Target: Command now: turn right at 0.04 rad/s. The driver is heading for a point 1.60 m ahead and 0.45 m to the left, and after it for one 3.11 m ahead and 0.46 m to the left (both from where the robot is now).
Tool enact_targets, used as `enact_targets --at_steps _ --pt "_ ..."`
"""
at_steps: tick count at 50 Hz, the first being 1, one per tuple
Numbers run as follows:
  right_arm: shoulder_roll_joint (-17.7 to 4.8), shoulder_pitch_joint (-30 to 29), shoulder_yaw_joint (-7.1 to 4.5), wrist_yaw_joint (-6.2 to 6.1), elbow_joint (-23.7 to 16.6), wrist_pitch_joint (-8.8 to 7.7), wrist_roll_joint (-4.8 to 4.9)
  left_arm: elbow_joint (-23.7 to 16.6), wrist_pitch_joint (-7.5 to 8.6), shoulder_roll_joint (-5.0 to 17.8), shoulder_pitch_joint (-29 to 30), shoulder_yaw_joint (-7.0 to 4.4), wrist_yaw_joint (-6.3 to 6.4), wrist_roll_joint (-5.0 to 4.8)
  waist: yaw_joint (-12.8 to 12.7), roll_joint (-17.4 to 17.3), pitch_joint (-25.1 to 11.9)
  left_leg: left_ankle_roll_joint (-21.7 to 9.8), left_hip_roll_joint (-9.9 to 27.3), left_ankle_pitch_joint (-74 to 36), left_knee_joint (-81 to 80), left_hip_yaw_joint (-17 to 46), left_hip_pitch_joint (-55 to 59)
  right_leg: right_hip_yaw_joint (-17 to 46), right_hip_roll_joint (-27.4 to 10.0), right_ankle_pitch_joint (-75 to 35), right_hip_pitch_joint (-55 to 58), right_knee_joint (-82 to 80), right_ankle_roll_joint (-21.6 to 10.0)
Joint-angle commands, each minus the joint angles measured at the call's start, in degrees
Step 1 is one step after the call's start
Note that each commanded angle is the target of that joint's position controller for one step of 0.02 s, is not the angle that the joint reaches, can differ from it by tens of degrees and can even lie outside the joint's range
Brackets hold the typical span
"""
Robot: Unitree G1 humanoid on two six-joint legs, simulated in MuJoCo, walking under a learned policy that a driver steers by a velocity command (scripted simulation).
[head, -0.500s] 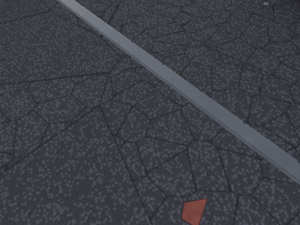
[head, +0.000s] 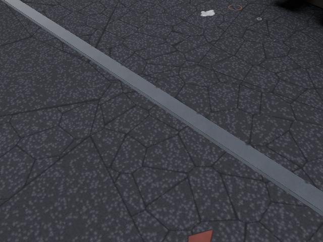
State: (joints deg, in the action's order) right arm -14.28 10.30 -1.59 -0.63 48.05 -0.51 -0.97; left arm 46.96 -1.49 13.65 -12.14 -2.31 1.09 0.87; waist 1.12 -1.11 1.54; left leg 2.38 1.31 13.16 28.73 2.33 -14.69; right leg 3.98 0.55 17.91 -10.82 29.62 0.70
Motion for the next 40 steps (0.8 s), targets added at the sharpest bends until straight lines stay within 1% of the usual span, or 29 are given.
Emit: enact_targets --at_steps 1,5,9,16,27,40 --pt "-6.3 -0.6 -1.71 -0.72 -2.0 -0.38 0.18 -1.7 1.65 6.7 0.6 -1.3 0.26 -0.2 0.1 4.8 -0.7 -0.5 0.8 -6.2 -2.3 0.0 3.9 3.7 -3.6 -7.4 -4.4 -7.3 -2.1" --pt "-6.2 -0.2 -1.94 -1.06 0.1 0.01 0.34 0.3 1.97 6.4 0.0 -1.06 0.41 -0.34 -0.1 3.5 -0.1 0.0 0.7 -7.1 -2.7 0.0 4.4 3.5 -3.3 -8.3 -4.0 -7.3 -2.2" --pt "-6.2 0.3 -2.12 -1.41 2.3 0.28 0.49 2.5 2.22 6.0 -0.4 -0.87 0.41 -0.51 -0.2 2.2 -0.4 0.3 0.8 -8.3 -3.0 0.0 5.1 3.0 -2.8 -10.1 -3.0 -7.2 -2.2" --pt "-6.2 1.2 -2.18 -1.93 5.6 0.53 0.69 6.1 2.21 5.4 -0.9 -0.58 0.44 -0.68 -0.4 1.5 -0.5 0.2 0.8 -9.3 -3.4 -0.3 5.6 1.8 -2.0 -11.9 -1.8 -7.3 -2.1" --pt "-5.5 2.8 -1.82 -2.34 9.5 0.72 0.84 10.5 1.98 5.0 -2.2 -0.08 0.69 -0.78 -0.6 1.5 0.4 -0.1 0.5 -8.9 -3.8 -0.6 5.3 0.4 -1.1 -10.9 -2.0 -7.7 -1.7" --pt "-4.1 4.5 -1.16 -2.38 12.4 0.79 0.94 13.5 1.91 4.1 -4.6 0.56 0.96 -0.86 -0.8 1.0 1.4 -0.6 0.1 -7.5 -3.9 -0.8 4.5 -0.6 -0.6 -8.6 -2.8 -7.8 -1.3"
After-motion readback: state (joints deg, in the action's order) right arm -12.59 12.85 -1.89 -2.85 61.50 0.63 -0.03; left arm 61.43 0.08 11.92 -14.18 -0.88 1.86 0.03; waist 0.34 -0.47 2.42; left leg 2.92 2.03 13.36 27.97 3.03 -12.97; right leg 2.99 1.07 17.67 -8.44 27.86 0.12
